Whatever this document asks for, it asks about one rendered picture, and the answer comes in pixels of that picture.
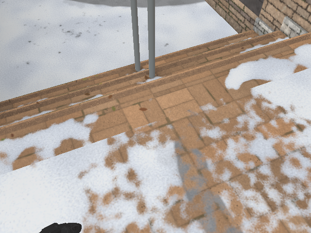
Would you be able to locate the left robot hand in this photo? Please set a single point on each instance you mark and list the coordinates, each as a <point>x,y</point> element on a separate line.
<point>70,227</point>

